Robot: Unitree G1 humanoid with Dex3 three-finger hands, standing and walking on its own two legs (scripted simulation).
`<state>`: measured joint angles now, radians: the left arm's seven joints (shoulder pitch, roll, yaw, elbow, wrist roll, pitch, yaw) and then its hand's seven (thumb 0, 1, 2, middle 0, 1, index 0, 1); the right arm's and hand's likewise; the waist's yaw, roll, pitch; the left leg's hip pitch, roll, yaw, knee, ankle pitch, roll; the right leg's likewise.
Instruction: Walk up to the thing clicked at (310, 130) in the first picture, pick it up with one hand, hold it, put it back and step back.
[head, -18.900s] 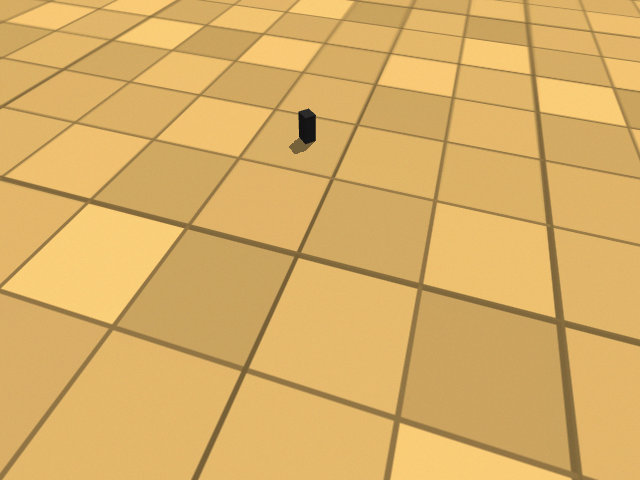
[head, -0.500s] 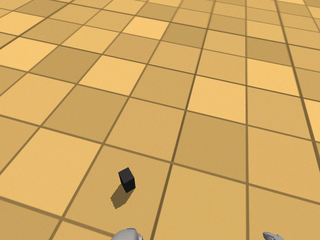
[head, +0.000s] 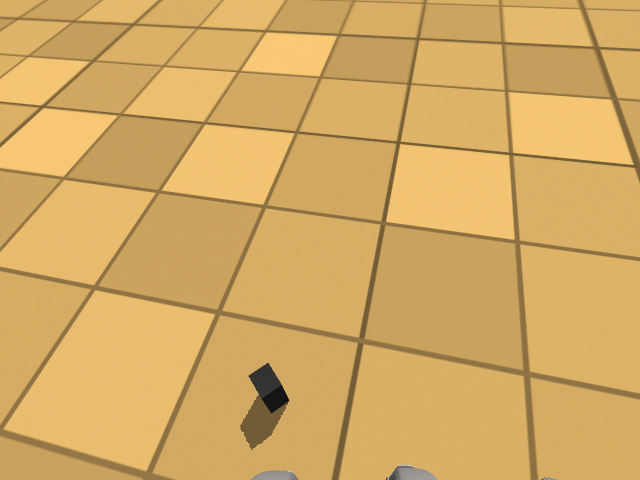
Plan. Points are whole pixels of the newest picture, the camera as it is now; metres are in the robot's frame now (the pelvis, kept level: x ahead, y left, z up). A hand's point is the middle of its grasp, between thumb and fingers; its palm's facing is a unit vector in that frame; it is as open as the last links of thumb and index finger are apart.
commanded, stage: walk up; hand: left
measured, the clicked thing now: (269, 388) +0.42 +0.22 -0.68
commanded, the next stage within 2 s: none
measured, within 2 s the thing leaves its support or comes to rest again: neither
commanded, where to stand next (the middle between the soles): +0.06 +0.01 m, yaw +1 degrees
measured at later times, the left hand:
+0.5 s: hand out of the picture +0.09 +0.28 -0.14, palm faces +0.02 -0.95 -0.30, open 7.4 cm
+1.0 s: hand out of the picture +0.08 +0.26 -0.13, palm faces +0.07 -0.94 -0.33, open 7.4 cm
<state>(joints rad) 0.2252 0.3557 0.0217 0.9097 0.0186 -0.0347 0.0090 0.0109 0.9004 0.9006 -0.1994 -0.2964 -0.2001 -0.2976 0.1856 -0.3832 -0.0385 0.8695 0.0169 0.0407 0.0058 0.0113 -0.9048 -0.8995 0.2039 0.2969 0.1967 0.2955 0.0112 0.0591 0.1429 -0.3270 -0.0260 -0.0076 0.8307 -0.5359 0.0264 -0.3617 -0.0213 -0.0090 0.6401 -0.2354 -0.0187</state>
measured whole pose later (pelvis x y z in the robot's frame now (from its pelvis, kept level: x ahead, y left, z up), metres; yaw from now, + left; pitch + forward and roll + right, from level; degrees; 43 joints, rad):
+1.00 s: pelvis +0.01 +0.00 +0.02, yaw +3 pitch -2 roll +0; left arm 0.09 0.33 0.03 1.14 0.01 -0.01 -0.02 0.01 0.90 0.90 -0.20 -0.30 -0.20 -0.30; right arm 0.09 -0.36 0.00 1.11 0.00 0.00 0.00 0.01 -0.90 -0.90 0.21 0.30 0.20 0.30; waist 0.01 0.02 0.06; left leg -0.08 0.02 -0.06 0.37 -0.26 -0.04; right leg -0.21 -0.03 -0.06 0.37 -0.12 0.00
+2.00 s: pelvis -0.07 +0.04 +0.01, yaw +3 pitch -1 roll -1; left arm 0.10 0.41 0.07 0.95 0.03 0.08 -0.02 0.01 0.90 0.90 -0.20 -0.30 -0.20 -0.30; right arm 0.22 -0.34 -0.06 0.97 -0.04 -0.02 -0.03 0.01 -0.90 -0.90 0.21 0.30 0.20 0.30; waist -0.01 -0.09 0.14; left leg -0.26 -0.01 0.01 0.59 -0.32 0.03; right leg -0.43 0.08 0.15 1.05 -0.41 0.00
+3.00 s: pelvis -0.04 +0.01 +0.00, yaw +3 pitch -3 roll -2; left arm 0.13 0.36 0.02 0.97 0.01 -0.02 0.03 0.01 0.90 0.90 -0.20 -0.30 -0.20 -0.30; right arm 0.09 -0.38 -0.03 0.90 0.01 0.03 0.00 0.01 -0.90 -0.90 0.21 0.30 0.20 0.30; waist 0.00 0.04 0.15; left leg -0.32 0.02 -0.04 0.69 -0.31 0.01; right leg -0.20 0.01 -0.03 0.59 -0.32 0.01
